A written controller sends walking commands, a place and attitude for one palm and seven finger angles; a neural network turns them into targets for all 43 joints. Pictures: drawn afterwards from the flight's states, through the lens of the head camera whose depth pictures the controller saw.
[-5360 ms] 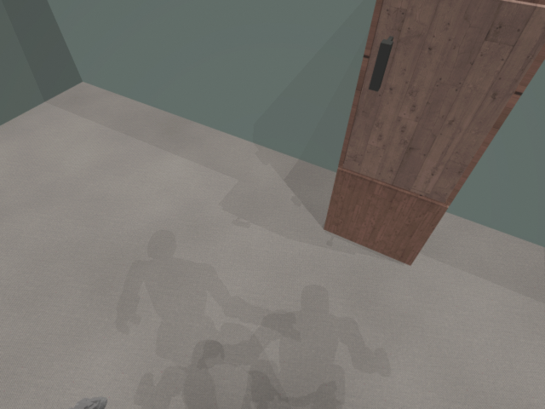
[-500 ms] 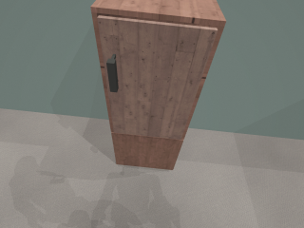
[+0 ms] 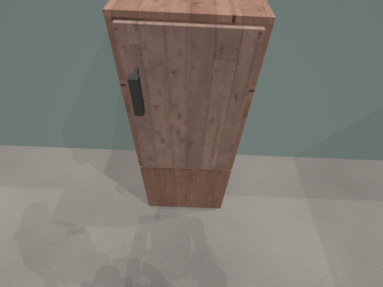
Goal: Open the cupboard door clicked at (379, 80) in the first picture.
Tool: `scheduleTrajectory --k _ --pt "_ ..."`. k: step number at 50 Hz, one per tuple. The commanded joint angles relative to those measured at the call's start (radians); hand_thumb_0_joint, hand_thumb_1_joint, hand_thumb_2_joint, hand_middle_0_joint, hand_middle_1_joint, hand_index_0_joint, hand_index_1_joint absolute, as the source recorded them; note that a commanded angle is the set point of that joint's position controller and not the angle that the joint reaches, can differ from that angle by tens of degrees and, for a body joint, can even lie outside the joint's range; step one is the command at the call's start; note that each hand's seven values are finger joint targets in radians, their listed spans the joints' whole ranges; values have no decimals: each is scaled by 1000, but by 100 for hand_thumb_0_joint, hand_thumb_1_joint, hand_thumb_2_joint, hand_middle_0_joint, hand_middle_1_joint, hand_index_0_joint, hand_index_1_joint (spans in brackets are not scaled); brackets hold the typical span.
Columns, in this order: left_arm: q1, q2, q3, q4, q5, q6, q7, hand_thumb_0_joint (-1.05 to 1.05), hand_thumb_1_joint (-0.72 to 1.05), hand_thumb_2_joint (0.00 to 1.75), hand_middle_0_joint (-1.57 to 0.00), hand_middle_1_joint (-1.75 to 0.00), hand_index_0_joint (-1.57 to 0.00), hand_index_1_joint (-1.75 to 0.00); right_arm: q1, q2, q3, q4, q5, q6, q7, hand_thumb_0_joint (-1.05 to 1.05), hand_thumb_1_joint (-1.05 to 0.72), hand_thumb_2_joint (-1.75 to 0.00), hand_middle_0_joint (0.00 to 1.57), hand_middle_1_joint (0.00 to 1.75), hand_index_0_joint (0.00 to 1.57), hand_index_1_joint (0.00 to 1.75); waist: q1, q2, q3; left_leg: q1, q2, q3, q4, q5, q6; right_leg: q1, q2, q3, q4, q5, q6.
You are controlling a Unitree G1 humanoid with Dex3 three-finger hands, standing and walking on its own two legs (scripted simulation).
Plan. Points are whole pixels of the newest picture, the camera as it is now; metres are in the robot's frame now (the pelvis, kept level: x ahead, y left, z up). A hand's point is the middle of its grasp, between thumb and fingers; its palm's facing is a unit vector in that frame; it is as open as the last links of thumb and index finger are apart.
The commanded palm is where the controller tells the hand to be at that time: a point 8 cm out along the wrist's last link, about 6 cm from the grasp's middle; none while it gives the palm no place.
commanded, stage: look again from close up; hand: left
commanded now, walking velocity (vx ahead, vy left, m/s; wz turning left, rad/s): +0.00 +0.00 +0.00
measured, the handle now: (138, 91) +0.60 +0.19 +0.06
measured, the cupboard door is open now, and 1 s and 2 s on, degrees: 0 0 0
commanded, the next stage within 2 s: shuffle to correct the standing spot in 0.48 s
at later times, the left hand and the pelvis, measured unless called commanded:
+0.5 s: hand out of the picture +0.01 +0.16 -0.17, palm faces +0.01 -0.98 -0.21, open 7.4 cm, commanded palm none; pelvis +0.00 -0.01 +0.00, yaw +0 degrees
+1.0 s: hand out of the picture +0.03 +0.15 -0.19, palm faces +0.04 -0.98 -0.17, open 7.4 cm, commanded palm none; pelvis +0.06 -0.02 -0.02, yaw -1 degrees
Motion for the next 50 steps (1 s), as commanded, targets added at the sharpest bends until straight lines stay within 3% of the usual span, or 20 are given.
scheduleTrajectory --k 1,2,6,12,15,22,29,30,33,35,38,40,42,44,45,46,47,48,49,50 --pt "71 126 8 -60 5 -38 18 0 90 90 -20 -30 -20 -30 60 -116 -8 -112 -8 -22 10 0 -90 -90 20 30 20 30 -12 100 -8 -101 101 -122 1 30 -15 -51 -81 79 33 -37 -74" --pt "72 123 10 -69 6 -39 11 0 90 90 -20 -30 -20 -30 68 -118 -6 -122 -12 -29 12 0 -90 -90 20 30 20 30 -3 166 -39 -107 114 -138 -12 73 -4 -30 -65 53 68 -17 -72" --pt "74 87 3 -66 3 -34 2 0 90 90 -20 -30 -20 -30 72 -129 -7 -142 -6 -30 2 0 -90 -90 20 30 20 30 -2 27 -2 -96 121 -149 -29 119 20 -43 -50 43 66 21 -61" --pt "64 98 8 -71 4 -27 -3 0 90 90 -20 -30 -20 -30 62 -135 -5 -130 -6 -24 2 0 -90 -90 20 30 20 30 -2 16 82 -121 109 -138 -83 7 18 -72 -54 55 41 -6 -57" --pt "70 107 10 -74 3 -29 -5 0 90 90 -20 -30 -20 -30 56 -142 -5 -123 -6 -25 2 0 -90 -90 20 30 20 30 -2 -12 56 -90 104 -125 -75 28 15 -67 -57 72 30 18 -57" --pt "64 122 18 -73 2 -34 -5 0 90 90 -20 -30 -20 -30 37 -148 -7 -98 -5 -33 -3 0 -90 -90 20 30 20 30 1 4 2 -25 110 -103 -53 148 11 -38 -65 79 30 123 -58" --pt "51 138 21 -69 2 -35 -6 0 90 90 -20 -30 -20 -30 14 -151 -8 -80 -4 -30 -5 0 -90 -90 20 30 20 30 3 13 -2 -10 112 -88 -43 160 2 -30 -73 92 18 179 -63" --pt "65 123 18 -62 3 -33 -7 0 90 90 -20 -30 -20 -30 26 -135 -4 -73 -6 -27 -3 0 -90 -90 20 30 20 30 2 -2 -16 -7 110 -80 -34 106 0 -21 -71 91 20 127 -65" --pt "75 126 26 -65 10 -23 -15 0 90 90 -20 -30 -20 -30 25 -132 -8 -77 -12 -16 4 0 -90 -90 20 30 20 30 7 -19 60 -77 88 -67 -10 -121 5 -77 -68 123 -7 -167 -85" --pt "80 136 33 -74 11 -22 -21 0 90 90 -20 -30 -20 -30 29 -122 -9 -87 -15 -13 9 0 -90 -90 20 30 20 30 7 -18 100 -115 72 -54 18 -178 3 -110 -73 153 -29 -270 -103" --pt "110 150 46 -76 10 -27 -24 0 90 90 -20 -30 -20 -30 35 -108 -10 -100 -15 -17 12 0 -90 -90 20 30 20 30 12 -85 109 -163 40 -16 113 -165 -2 -90 -110 213 -67 -300 -132" --pt "136 162 56 -75 9 -34 -23 0 90 90 -20 -30 -20 -30 42 -94 -9 -104 -13 -26 11 0 -90 -90 20 30 20 30 14 -113 88 -176 29 8 177 -125 -7 -52 -147 244 -70 -187 -160" --pt "147 160 64 -78 10 -38 -23 0 90 90 -20 -30 -20 -30 61 -86 -12 -100 -11 -33 10 0 -90 -90 20 30 20 30 5 -72 69 -132 32 18 162 -100 -4 -53 -148 218 -29 -87 -170" --pt "102 128 60 -92 10 -34 -21 0 90 90 -20 -30 -20 -30 120 -97 -8 -72 -9 -44 4 0 -90 -90 20 30 20 30 -19 37 48 -4 85 -44 67 154 7 -96 -65 90 120 105 -122" --pt "88 99 53 -97 12 -34 -18 0 90 90 -20 -30 -20 -30 164 -130 -13 -47 -11 -47 -4 0 -90 -90 20 30 20 30 -27 152 12 84 156 -108 59 434 33 -132 -16 8 234 140 -92" --pt "79 75 46 -98 9 -33 -11 0 90 90 -20 -30 -20 -30 189 -155 -17 -36 -10 -45 -16 0 -90 -90 20 30 20 30 -26 235 -10 132 226 -160 50 724 75 -159 13 -47 293 41 -67" --pt "75 64 39 -100 4 -32 -4 0 90 90 -20 -30 -20 -30 177 -151 -14 -37 -6 -40 -24 0 -90 -90 20 30 20 30 -15 225 9 157 262 -182 57 950 107 -189 15 -42 285 -101 -56" --pt "70 58 38 -96 0 -29 0 0 90 90 -20 -30 -20 -30 155 -150 -13 -42 -4 -35 -28 0 -90 -90 20 30 20 30 -6 175 26 141 261 -167 65 1021 102 -168 3 -34 234 -145 -55" --pt "85 64 40 -89 -4 -29 1 0 90 90 -20 -30 -20 -30 117 -157 -15 -57 -2 -34 -31 0 -90 -90 20 30 20 30 14 142 35 119 229 -137 83 1017 78 -116 -13 -24 146 -41 -52" --pt "121 106 53 -80 -3 -34 2 0 90 90 -20 -30 -20 -30 79 -176 -24 -74 3 -34 -36 0 -90 -90 20 30 20 30 30 84 8 89 181 -100 129 955 47 -26 -30 -1 96 228 -60"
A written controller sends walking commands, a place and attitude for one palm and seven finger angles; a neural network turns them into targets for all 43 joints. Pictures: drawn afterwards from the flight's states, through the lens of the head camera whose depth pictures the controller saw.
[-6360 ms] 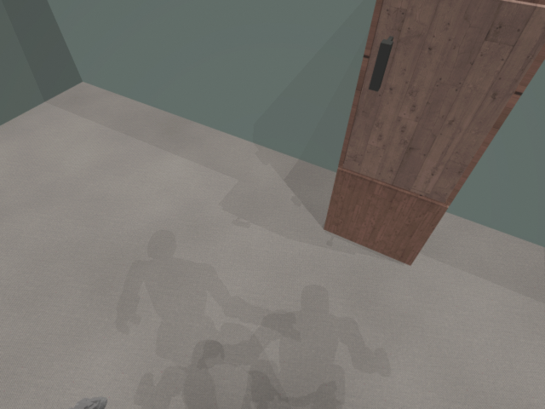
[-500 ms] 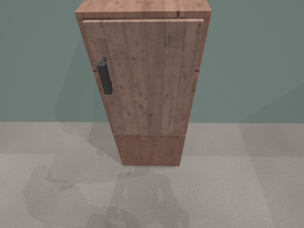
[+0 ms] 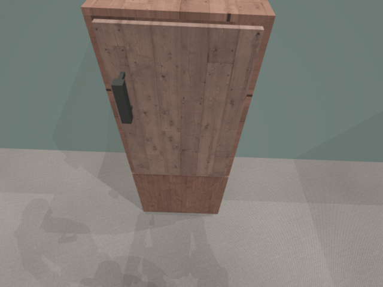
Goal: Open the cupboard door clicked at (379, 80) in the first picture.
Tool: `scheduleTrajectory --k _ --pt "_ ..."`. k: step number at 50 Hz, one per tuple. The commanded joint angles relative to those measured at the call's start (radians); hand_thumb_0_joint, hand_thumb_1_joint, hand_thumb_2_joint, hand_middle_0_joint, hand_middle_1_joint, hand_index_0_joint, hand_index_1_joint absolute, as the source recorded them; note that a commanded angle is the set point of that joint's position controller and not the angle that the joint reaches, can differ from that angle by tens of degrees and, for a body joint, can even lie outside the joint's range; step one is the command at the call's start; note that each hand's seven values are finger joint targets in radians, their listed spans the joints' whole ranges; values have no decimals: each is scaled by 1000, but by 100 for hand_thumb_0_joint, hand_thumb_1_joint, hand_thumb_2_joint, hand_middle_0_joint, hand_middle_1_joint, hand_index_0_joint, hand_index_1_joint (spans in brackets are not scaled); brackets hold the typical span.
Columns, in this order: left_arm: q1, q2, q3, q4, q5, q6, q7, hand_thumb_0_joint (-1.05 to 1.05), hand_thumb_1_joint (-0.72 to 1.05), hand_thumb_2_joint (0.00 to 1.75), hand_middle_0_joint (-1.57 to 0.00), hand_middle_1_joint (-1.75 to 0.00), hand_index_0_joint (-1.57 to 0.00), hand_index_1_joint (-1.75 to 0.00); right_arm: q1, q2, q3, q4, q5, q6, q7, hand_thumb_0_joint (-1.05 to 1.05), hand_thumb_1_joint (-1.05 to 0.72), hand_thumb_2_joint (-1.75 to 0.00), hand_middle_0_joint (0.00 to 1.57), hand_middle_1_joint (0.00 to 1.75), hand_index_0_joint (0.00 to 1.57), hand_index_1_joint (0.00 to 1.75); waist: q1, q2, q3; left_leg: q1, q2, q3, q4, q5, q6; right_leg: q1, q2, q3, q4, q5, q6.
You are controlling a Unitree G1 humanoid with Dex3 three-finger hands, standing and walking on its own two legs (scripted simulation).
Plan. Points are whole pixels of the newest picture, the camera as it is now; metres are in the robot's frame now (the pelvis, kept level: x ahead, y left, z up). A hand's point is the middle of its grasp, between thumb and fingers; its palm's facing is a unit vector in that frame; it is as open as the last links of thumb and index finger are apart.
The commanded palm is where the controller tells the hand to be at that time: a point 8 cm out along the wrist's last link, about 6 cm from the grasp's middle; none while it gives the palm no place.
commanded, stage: come to a stop and stand still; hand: left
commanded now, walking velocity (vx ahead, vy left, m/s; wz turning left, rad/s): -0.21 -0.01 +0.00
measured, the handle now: (124, 97) +0.54 +0.22 +0.08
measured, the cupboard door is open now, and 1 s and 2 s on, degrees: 0 0 0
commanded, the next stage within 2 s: look again from close up in 0.88 s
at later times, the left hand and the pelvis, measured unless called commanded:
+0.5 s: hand out of the picture +0.03 +0.20 -0.18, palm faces +0.04 -0.97 -0.24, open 7.4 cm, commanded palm none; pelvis -0.02 +0.01 -0.01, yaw +1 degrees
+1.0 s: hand out of the picture -0.07 +0.17 -0.16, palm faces +0.04 -0.98 -0.19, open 7.4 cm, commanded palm none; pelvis -0.05 +0.00 +0.01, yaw +1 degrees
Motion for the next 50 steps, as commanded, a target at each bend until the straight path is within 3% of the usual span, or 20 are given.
scheduleTrajectory --k 1,2,4,10,12,14,15,16,17,18,19,20,21,23,24,25,26,30,33,50 --pt "76 136 32 -38 -5 -38 24 0 90 90 -20 -30 -20 -30 27 -155 -35 -45 18 4 -26 0 -90 -90 20 30 20 30 17 36 -30 17 116 -72 6 985 37 74 -76 55 -122 687 -23" --pt "88 150 35 -38 -4 -37 29 0 90 90 -20 -30 -20 -30 20 -129 -38 -54 19 10 -25 0 -90 -90 20 30 20 30 14 1 -47 -38 87 -46 5 843 17 128 -115 69 -82 914 -26" --pt "93 157 38 -48 0 -28 35 0 90 90 -20 -30 -20 -30 28 -100 -45 -57 17 22 -21 0 -90 -90 20 30 20 30 10 -35 -97 -79 59 -12 13 661 -2 170 -156 77 -26 1077 -38" --pt "46 150 45 -98 8 -10 36 0 90 90 -20 -30 -20 -30 -6 -78 -59 -79 9 37 -8 0 -90 -90 20 30 20 30 5 -88 -45 -90 25 10 4 439 -16 76 -172 92 -17 1008 -76" --pt "8 128 41 -123 7 -8 36 0 90 90 -20 -30 -20 -30 20 -89 -61 -70 5 30 -6 0 -90 -90 20 30 20 30 -19 15 -62 51 93 -20 -86 750 7 -24 -109 50 39 787 -35" --pt "-73 84 32 -169 5 -9 36 0 90 90 -20 -30 -20 -30 64 -124 -62 -56 0 21 -9 0 -90 -90 20 30 20 30 -45 168 -33 181 233 -136 -130 1161 113 -208 -15 9 143 52 13" --pt "-110 82 32 -185 4 -2 34 0 90 90 -20 -30 -20 -30 72 -141 -60 -57 -4 21 -11 0 -90 -90 20 30 20 30 -52 169 -5 200 266 -175 -145 1219 157 -262 -10 30 172 -124 12" --pt "-23 137 26 -118 -3 -22 46 0 90 90 -20 -30 -20 -30 -29 -242 -87 -128 9 26 -1 0 -90 -90 20 30 20 30 -15 173 -72 194 254 -120 95 1429 94 -263 -36 51 -8 -25 -1" --pt "63 177 40 -121 5 -38 34 0 90 90 -20 -30 -20 -30 -106 -249 -79 -207 11 30 15 0 -90 -90 20 30 20 30 49 143 -104 129 173 -57 194 1206 33 -101 -17 -12 -215 300 -1" --pt "78 206 50 -134 15 -49 31 0 90 90 -20 -30 -20 -30 -39 -152 -75 -224 19 21 15 0 -90 -90 20 30 20 30 27 -46 -203 -126 68 -43 323 787 -5 143 -130 159 -108 851 -65" --pt "39 225 39 -141 7 -43 24 0 90 90 -20 -30 -20 -30 -26 -115 -62 -243 23 22 11 0 -90 -90 20 30 20 30 8 -136 -203 -262 -7 -41 321 56 -24 232 -286 245 -99 1086 -180" --pt "11 202 27 -154 18 -40 29 0 90 90 -20 -30 -20 -30 -100 -89 -64 -253 19 35 10 0 -90 -90 20 30 20 30 13 -113 -141 -310 -6 -61 270 -144 -13 189 -287 250 -94 1087 -187" --pt "-17 200 22 -169 25 -34 33 0 90 90 -20 -30 -20 -30 -110 -90 -63 -260 15 42 12 0 -90 -90 20 30 20 30 -4 -117 -98 -287 -8 -54 186 -129 -6 129 -259 222 -81 1032 -161" --pt "-103 197 21 -187 2 -20 30 0 90 90 -20 -30 -20 -30 -1 -127 -67 -210 12 40 18 0 -90 -90 20 30 20 30 -67 -21 -115 -55 34 -85 -40 329 14 -38 -140 98 -19 637 -57" --pt "-95 170 22 -202 -7 -11 27 0 90 90 -20 -30 -20 -30 -12 -167 -66 -210 1 33 16 0 -90 -90 20 30 20 30 -39 62 -102 -59 117 -156 -67 484 44 -71 -64 52 -31 371 -10" --pt "-87 143 17 -202 -2 2 27 0 90 90 -20 -30 -20 -30 -45 -179 -63 -217 -2 33 17 0 -90 -90 20 30 20 30 -20 122 -38 -129 158 -204 -122 461 74 -71 -20 22 -36 132 8" --pt "-75 132 11 -189 1 8 23 0 90 90 -20 -30 -20 -30 -87 -188 -61 -219 -2 33 15 0 -90 -90 20 30 20 30 -4 180 26 -185 165 -229 -169 374 86 -72 -8 23 -40 49 11" --pt "-37 138 4 -169 5 1 6 0 90 90 -20 -30 -20 -30 -101 -169 -50 -226 1 31 15 0 -90 -90 20 30 20 30 -1 46 55 -203 101 -181 -202 88 52 -67 -35 77 -163 111 -6" --pt "-30 143 3 -169 5 -5 2 0 90 90 -20 -30 -20 -30 -72 -164 -46 -207 1 29 18 0 -90 -90 20 30 20 30 -11 56 22 -175 84 -168 -226 15 43 -67 -46 87 -203 84 -8" --pt "32 118 -11 -73 -1 -26 4 0 90 90 -20 -30 -20 -30 17 -129 -22 -71 8 19 16 0 -90 -90 20 30 20 30 -13 21 16 -129 74 -130 -221 144 24 -53 -81 107 -271 112 -13"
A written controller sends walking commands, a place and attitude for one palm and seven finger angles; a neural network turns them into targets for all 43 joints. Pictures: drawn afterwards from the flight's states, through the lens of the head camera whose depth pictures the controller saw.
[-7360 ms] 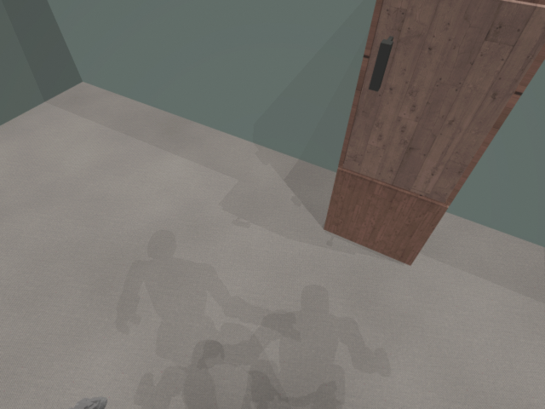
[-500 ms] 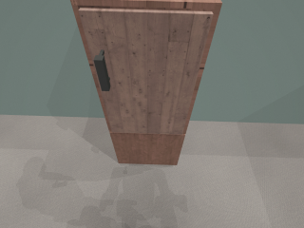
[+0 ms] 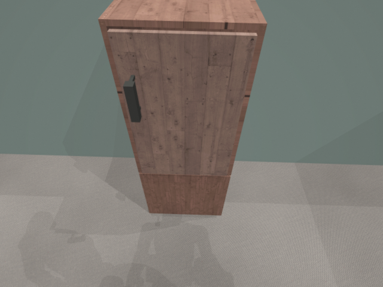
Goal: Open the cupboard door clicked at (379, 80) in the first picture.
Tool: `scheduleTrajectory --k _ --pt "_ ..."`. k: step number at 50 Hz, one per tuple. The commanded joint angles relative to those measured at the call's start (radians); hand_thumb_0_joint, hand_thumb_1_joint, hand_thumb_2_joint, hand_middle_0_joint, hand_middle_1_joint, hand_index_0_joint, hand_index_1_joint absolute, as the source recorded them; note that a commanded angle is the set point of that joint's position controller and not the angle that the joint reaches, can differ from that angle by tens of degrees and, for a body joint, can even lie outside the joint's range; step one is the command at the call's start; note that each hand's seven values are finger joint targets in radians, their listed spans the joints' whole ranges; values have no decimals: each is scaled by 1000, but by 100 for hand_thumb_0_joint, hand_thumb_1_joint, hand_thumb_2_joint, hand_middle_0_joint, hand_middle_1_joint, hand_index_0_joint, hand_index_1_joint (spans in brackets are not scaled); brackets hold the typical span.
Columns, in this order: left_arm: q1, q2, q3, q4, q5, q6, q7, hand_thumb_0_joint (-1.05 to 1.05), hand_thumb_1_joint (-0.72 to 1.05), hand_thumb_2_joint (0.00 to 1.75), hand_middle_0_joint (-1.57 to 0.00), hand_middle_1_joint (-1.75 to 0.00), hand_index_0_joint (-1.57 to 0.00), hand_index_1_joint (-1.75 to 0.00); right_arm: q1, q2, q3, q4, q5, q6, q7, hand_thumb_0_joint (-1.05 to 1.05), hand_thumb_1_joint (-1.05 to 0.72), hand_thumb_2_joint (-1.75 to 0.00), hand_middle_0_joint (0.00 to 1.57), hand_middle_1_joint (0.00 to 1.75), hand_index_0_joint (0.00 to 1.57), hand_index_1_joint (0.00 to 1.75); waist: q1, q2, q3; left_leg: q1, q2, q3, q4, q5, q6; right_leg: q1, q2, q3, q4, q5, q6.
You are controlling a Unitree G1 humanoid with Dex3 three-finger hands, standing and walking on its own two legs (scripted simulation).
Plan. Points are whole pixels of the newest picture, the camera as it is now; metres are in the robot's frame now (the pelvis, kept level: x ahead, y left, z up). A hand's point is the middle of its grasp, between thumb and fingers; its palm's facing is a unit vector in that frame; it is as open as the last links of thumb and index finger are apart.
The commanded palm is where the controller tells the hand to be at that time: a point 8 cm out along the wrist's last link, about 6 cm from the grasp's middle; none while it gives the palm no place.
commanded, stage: look again from close up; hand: left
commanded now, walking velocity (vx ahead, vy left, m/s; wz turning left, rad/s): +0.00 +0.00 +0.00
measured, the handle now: (134, 98) +0.59 +0.21 +0.07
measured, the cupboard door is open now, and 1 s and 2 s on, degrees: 0 0 0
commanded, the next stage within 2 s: shuffle to correct the standing spot in 0.48 s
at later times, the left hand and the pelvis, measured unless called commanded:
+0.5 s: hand out of the picture +0.00 +0.15 -0.18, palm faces +0.04 -0.98 -0.17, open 7.3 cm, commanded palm none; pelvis +0.01 -0.01 +0.00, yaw +0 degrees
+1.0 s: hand out of the picture +0.03 +0.15 -0.18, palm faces +0.05 -0.98 -0.17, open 7.4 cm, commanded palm none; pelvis +0.05 -0.01 +0.00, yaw +0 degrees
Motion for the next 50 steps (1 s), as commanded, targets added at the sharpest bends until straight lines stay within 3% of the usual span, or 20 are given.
scheduleTrajectory --k 1,8,13,22,29,31,33,36,38,40,42,44,46,47,50 --pt "23 101 19 -25 -2 -30 11 0 90 90 -20 -30 -20 -30 29 -85 -7 -17 7 -22 -7 0 -90 -90 20 30 20 30 -4 -5 58 -43 85 -106 -121 -46 18 -26 -72 103 -115 -46 -40" --pt "26 89 19 -3 -3 -32 14 0 90 90 -20 -30 -20 -30 50 -60 -5 20 8 -18 -8 0 -90 -90 20 30 20 30 -4 -28 71 -38 79 -87 -100 -23 10 -31 -76 103 -129 -61 -43" --pt "25 77 20 -3 -3 -31 15 0 90 90 -20 -30 -20 -30 56 -51 -5 33 7 -20 -11 0 -90 -90 20 30 20 30 -2 10 78 -47 85 -94 -108 -17 11 -27 -68 97 -117 -44 -43" --pt "30 70 22 2 -2 -35 16 0 90 90 -20 -30 -20 -30 50 -40 -8 39 7 -21 -13 0 -90 -90 20 30 20 30 -4 -16 58 -14 88 -91 -97 36 11 -16 -67 96 -120 7 -42" --pt "27 67 22 7 -3 -35 15 0 90 90 -20 -30 -20 -30 40 -47 -5 44 7 -23 -15 0 -90 -90 20 30 20 30 -3 11 62 -7 92 -90 -105 61 8 -5 -66 90 -117 42 -41" --pt "41 73 29 10 2 -33 11 0 90 90 -20 -30 -20 -30 53 -55 -8 46 2 -19 -11 0 -90 -90 20 30 20 30 0 -3 54 -20 84 -82 -99 -93 14 -1 -62 93 -114 -121 -50" --pt "48 79 37 6 7 -28 5 0 90 90 -20 -30 -20 -30 55 -61 -13 40 -3 -13 -6 0 -90 -90 20 30 20 30 1 -20 97 -71 72 -83 -88 -234 21 -33 -62 111 -125 -275 -63" --pt "69 86 48 0 7 -27 -3 0 90 90 -20 -30 -20 -30 53 -55 -16 21 -7 -14 -1 0 -90 -90 20 30 20 30 6 -30 133 -114 54 -66 -35 -261 27 -58 -79 154 -140 -360 -86" --pt "67 77 47 -2 6 -28 -1 0 90 90 -20 -30 -20 -30 57 -41 -9 17 -5 -18 -3 0 -90 -90 20 30 20 30 1 -46 154 -107 48 -56 -16 -162 23 -67 -84 155 -131 -277 -91" --pt "59 60 42 3 4 -34 2 0 90 90 -20 -30 -20 -30 75 -37 -3 28 0 -30 -10 0 -90 -90 20 30 20 30 -7 4 119 -22 79 -76 -36 37 26 -68 -61 99 -62 -50 -72" --pt "64 44 36 11 1 -38 9 0 90 90 -20 -30 -20 -30 94 -52 -5 43 5 -41 -22 0 -90 -90 20 30 20 30 -3 61 59 53 123 -96 -35 349 40 -19 -44 46 1 166 -46" --pt "74 50 36 18 -4 -40 18 0 90 90 -20 -30 -20 -30 81 -58 -6 44 9 -44 -36 0 -90 -90 20 30 20 30 2 59 14 101 126 -86 -4 614 35 31 -55 54 1 330 -35" --pt "69 60 39 12 -7 -35 25 0 90 90 -20 -30 -20 -30 74 -62 -12 39 13 -37 -42 0 -90 -90 20 30 20 30 0 44 -15 130 127 -76 4 661 27 47 -64 52 14 403 -32" --pt "60 67 41 5 -5 -32 27 0 90 90 -20 -30 -20 -30 66 -58 -15 37 14 -33 -43 0 -90 -90 20 30 20 30 0 25 3 123 128 -74 0 669 25 41 -64 52 22 427 -29" --pt "47 77 50 -20 -3 -23 29 0 90 90 -20 -30 -20 -30 49 -68 -26 23 12 -23 -43 0 -90 -90 20 30 20 30 1 17 -39 127 128 -69 11 605 26 41 -72 62 40 433 -29"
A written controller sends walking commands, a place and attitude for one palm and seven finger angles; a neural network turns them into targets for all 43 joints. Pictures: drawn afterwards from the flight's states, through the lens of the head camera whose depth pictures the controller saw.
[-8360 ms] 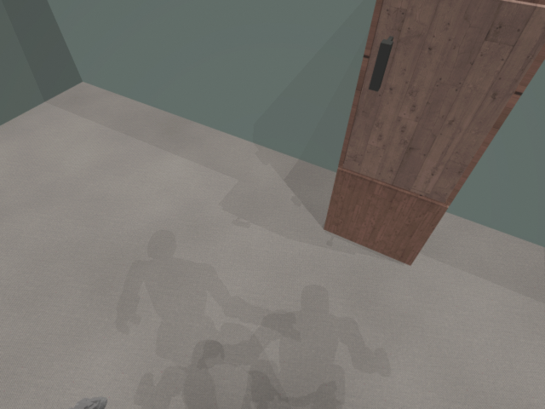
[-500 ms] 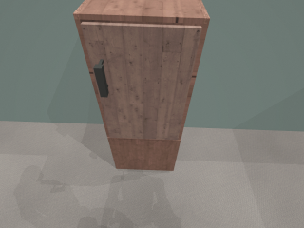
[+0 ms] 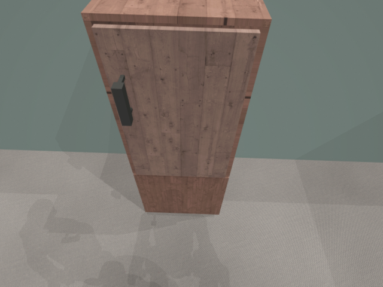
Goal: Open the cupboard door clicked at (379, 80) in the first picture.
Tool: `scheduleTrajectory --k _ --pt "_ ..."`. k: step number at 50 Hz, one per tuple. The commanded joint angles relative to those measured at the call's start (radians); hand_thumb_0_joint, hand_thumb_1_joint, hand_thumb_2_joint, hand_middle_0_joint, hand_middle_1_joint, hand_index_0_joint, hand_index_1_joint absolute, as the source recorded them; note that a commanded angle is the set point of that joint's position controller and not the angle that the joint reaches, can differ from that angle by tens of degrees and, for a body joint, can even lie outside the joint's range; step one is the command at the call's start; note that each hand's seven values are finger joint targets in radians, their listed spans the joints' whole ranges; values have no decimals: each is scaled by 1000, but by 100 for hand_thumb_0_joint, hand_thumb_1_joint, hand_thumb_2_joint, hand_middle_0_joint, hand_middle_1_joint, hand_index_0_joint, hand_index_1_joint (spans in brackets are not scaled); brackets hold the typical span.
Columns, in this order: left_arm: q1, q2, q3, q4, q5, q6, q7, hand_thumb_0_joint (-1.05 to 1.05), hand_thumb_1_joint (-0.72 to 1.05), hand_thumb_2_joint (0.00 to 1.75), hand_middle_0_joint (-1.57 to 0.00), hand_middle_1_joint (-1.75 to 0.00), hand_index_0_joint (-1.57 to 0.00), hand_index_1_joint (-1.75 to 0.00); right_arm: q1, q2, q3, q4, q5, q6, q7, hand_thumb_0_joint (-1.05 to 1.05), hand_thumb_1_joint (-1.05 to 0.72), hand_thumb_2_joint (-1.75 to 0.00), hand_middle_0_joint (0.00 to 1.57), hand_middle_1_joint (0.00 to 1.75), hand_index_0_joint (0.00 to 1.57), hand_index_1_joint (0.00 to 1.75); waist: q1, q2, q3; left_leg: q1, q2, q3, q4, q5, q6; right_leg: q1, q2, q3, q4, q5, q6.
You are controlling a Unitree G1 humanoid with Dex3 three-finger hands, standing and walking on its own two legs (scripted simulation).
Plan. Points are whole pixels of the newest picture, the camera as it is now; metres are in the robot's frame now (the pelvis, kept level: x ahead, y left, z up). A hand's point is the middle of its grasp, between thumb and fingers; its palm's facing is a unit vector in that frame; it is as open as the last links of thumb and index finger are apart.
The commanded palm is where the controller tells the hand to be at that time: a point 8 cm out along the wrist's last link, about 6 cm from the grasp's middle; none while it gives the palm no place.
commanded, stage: come to a stop and stand still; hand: left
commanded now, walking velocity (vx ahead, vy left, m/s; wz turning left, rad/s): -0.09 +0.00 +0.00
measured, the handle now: (124, 100) +0.54 +0.22 +0.07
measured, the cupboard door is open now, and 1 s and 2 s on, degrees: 0 0 0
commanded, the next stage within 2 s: look again from close up in 0.96 s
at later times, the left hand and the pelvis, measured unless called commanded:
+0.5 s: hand out of the picture +0.03 +0.21 -0.16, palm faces +0.03 -0.97 -0.25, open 7.4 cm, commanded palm none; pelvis -0.05 +0.01 +0.00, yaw +1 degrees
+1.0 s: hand out of the picture -0.11 +0.20 -0.17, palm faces +0.03 -0.98 -0.19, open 7.4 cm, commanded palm none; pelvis -0.08 +0.02 +0.00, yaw +1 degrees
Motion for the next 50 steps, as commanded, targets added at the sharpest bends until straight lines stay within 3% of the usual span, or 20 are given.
scheduleTrajectory --k 1,2,6,7,8,9,10,12,14,18,21,24,34,40,50 --pt "60 113 30 -54 3 -11 14 0 90 90 -20 -30 -20 -30 65 -119 -30 -39 7 -1 -5 0 -90 -90 20 30 20 30 -6 24 -81 69 120 -70 -7 655 42 -2 -80 62 6 519 -24" --pt "53 111 30 -60 4 -10 14 0 90 90 -20 -30 -20 -30 60 -115 -31 -41 6 0 -3 0 -90 -90 20 30 20 30 -5 18 -88 62 118 -69 -8 637 43 5 -81 62 8 520 -25" --pt "31 120 25 -64 5 -8 11 0 90 90 -20 -30 -20 -30 20 -105 -29 -50 4 8 7 0 -90 -90 20 30 20 30 -2 -16 -68 4 99 -67 -33 367 30 -4 -95 93 -41 418 -37" --pt "-12 319 19 -150 16 -15 12 0 90 90 -20 -30 -20 -30 -50 -264 -43 -165 -2 7 20 0 -90 -90 20 30 20 30 -19 -34 50 -48 76 -111 -72 287 25 -36 -54 83 -74 283 -34" --pt "1 232 40 -167 11 -18 14 0 90 90 -20 -30 -20 -30 -60 -239 -59 -189 -7 -10 21 0 -90 -90 20 30 20 30 4 -20 -87 -50 87 -97 25 275 39 -26 -87 116 -37 272 -39" --pt "0 221 34 -179 9 -18 14 0 90 90 -20 -30 -20 -30 -35 -193 -54 -195 -9 -8 19 0 -90 -90 20 30 20 30 -13 -23 -163 -47 66 -82 74 271 37 16 -113 141 -40 369 -56" --pt "1 206 36 -191 8 -18 14 0 90 90 -20 -30 -20 -30 -10 -164 -53 -201 -10 -1 18 0 -90 -90 20 30 20 30 -19 -61 -174 -76 44 -62 93 205 30 35 -141 167 -51 406 -73" --pt "-9 215 34 -209 9 -14 13 0 90 90 -20 -30 -20 -30 -3 -139 -44 -215 -12 12 25 0 -90 -90 20 30 20 30 -23 -118 -125 -115 18 -42 100 80 27 21 -167 190 -81 378 -95" --pt "-53 247 40 -229 11 -15 11 0 90 90 -20 -30 -20 -30 -21 -172 -53 -225 -10 14 27 0 -90 -90 20 30 20 30 -32 -64 -41 -103 32 -51 76 104 30 -68 -155 175 -103 289 -97" --pt "-79 247 32 -236 7 -11 3 0 90 90 -20 -30 -20 -30 -43 -215 -50 -225 -12 5 34 0 -90 -90 20 30 20 30 -20 24 -19 -79 83 -100 -5 219 45 -81 -72 98 -68 193 -50" --pt "-84 261 29 -230 6 -10 -4 0 90 90 -20 -30 -20 -30 -84 -250 -48 -235 -13 6 36 0 -90 -90 20 30 20 30 -7 36 11 -127 88 -121 -49 124 48 -76 -63 98 -96 89 -40" --pt "-91 265 24 -219 7 -6 -8 0 90 90 -20 -30 -20 -30 -80 -252 -41 -230 -14 7 40 0 -90 -90 20 30 20 30 -11 48 16 -145 85 -129 -96 9 44 -77 -62 98 -122 9 -34" --pt "-36 239 14 -156 12 -6 -13 0 90 90 -20 -30 -20 -30 -58 -254 -37 -182 -10 11 45 0 -90 -90 20 30 20 30 -7 40 21 -176 93 -160 -190 -157 41 -61 -65 85 -157 -30 -15" --pt "16 202 8 -108 12 -9 -8 0 90 90 -20 -30 -20 -30 -21 -226 -35 -131 -5 13 43 0 -90 -90 20 30 20 30 -10 15 23 -165 92 -160 -195 -143 39 -67 -70 89 -171 -23 -9" --pt "94 139 2 -40 13 -12 3 0 90 90 -20 -30 -20 -30 37 -164 -31 -64 2 17 38 0 -90 -90 20 30 20 30 -11 27 41 -162 88 -149 -197 -128 33 -70 -72 85 -174 -5 -6"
